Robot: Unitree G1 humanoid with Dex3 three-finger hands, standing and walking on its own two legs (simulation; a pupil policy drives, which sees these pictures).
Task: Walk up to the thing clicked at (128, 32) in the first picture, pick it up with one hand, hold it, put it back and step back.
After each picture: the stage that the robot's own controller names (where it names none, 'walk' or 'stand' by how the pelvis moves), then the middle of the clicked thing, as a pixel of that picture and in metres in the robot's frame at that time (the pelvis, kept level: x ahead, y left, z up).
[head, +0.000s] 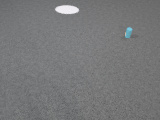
stand; (128, 32) +1.54 -0.53 -0.72
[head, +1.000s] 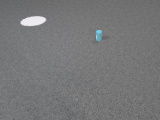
walk; (98, 35) +1.48 -0.06 -0.70
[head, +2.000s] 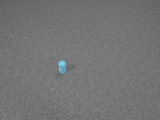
walk; (62, 67) +0.94 +0.24 -0.70
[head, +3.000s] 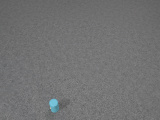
walk; (54, 105) +0.54 +0.22 -0.70
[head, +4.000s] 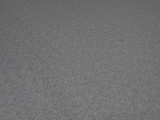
stand; out of the picture +0.36 +0.18 -0.70
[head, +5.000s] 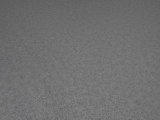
stand; out of the picture +0.33 +0.19 -0.72
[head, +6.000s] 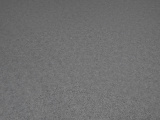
stand; out of the picture +0.33 +0.20 -0.73
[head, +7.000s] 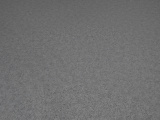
stand; out of the picture +0.34 +0.20 -0.73
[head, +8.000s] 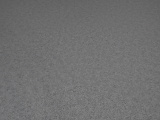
stand; out of the picture +0.33 +0.20 -0.73
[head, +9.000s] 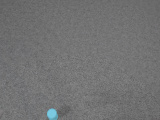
go down; (52, 115) +0.36 +0.19 -0.68
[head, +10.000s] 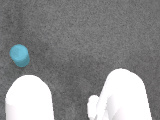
go down; (20, 56) +0.43 +0.21 -0.28
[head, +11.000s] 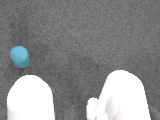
close in; (20, 57) +0.43 +0.21 -0.28
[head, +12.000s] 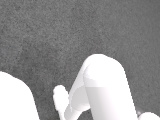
close in; out of the picture +0.42 +0.24 -0.23
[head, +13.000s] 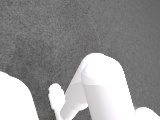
close; out of the picture +0.41 +0.25 -0.22
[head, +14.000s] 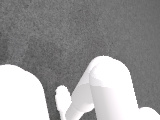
lift; out of the picture +0.37 +0.23 -0.22
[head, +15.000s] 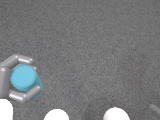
lift; (28, 83) +0.32 +0.18 +0.01
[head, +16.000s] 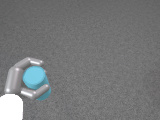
hold; (38, 84) +0.32 +0.17 +0.03
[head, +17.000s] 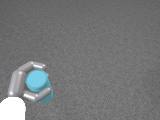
hold; (40, 87) +0.32 +0.16 +0.02
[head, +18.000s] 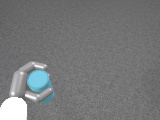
crouch; (41, 87) +0.32 +0.16 +0.01
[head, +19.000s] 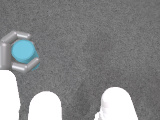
crouch; (27, 56) +0.42 +0.18 -0.07
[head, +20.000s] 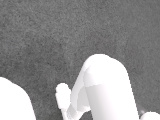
lower; out of the picture +0.43 +0.26 -0.22
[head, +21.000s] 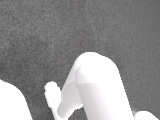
lower; out of the picture +0.43 +0.26 -0.23
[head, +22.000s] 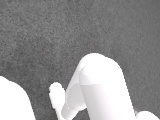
lower; out of the picture +0.43 +0.27 -0.22
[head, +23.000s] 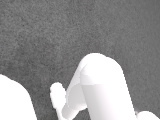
lower; out of the picture +0.43 +0.27 -0.22
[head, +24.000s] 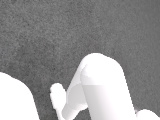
loosen; out of the picture +0.41 +0.25 -0.23
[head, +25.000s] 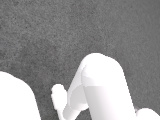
withdraw; out of the picture +0.41 +0.23 -0.23
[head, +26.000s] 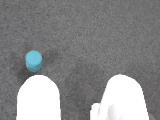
walk; (33, 61) +0.43 +0.19 -0.29
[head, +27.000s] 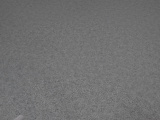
stand; out of the picture +0.35 +0.14 -0.65
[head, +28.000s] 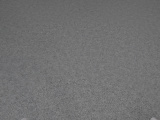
stand; out of the picture +0.36 +0.16 -0.67
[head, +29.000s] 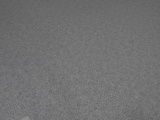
stand; out of the picture +0.36 +0.16 -0.67
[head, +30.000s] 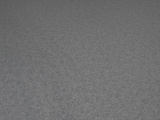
walk; out of the picture +0.36 +0.16 -0.72
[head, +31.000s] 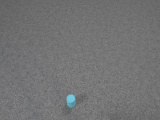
walk; (71, 101) +0.49 +0.11 -0.70
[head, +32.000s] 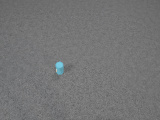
walk; (59, 68) +0.80 +0.17 -0.70
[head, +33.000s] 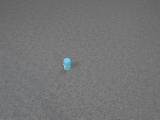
stand; (67, 64) +1.00 +0.17 -0.71
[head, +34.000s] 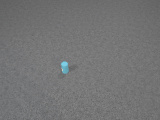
stand; (64, 67) +1.00 +0.20 -0.73
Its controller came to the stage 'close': yes
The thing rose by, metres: 0.73
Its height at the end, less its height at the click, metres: +0.00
